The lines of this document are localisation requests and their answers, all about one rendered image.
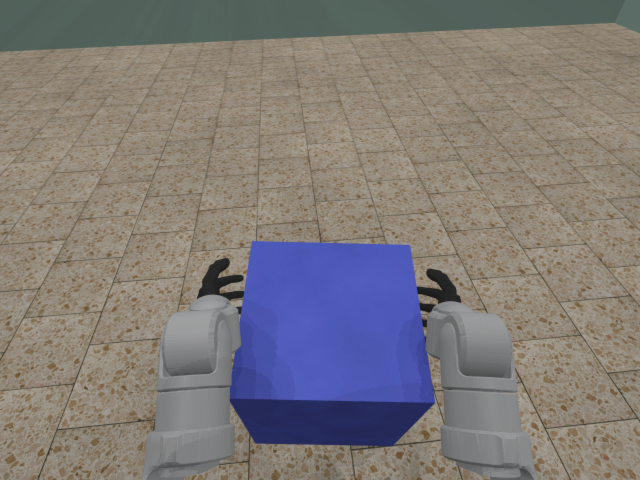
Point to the robot right hand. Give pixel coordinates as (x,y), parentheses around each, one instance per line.
(448,292)

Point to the left robot forearm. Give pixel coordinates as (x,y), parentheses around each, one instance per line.
(192,431)

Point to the right robot forearm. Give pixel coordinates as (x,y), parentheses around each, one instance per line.
(482,430)

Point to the robot left hand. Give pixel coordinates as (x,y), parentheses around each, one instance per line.
(211,283)

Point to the carton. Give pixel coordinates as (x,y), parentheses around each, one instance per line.
(332,345)

